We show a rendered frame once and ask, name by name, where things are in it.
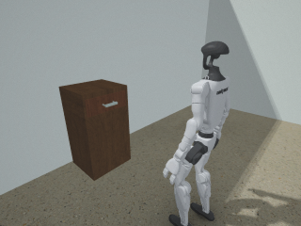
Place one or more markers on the drawer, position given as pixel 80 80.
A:
pixel 95 106

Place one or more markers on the left robot forearm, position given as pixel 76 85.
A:
pixel 187 141

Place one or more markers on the left robot hand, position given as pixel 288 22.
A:
pixel 174 167

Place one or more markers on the right robot hand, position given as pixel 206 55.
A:
pixel 218 134

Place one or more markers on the right robot upper arm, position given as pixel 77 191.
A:
pixel 227 103

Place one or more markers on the handle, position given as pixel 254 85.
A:
pixel 114 103

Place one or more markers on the left robot upper arm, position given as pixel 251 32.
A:
pixel 199 91

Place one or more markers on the cabinet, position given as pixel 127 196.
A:
pixel 99 143

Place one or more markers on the humanoid robot head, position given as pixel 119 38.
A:
pixel 213 49

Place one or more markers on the humanoid robot torso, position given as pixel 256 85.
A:
pixel 213 112

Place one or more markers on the right robot forearm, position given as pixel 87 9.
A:
pixel 218 128

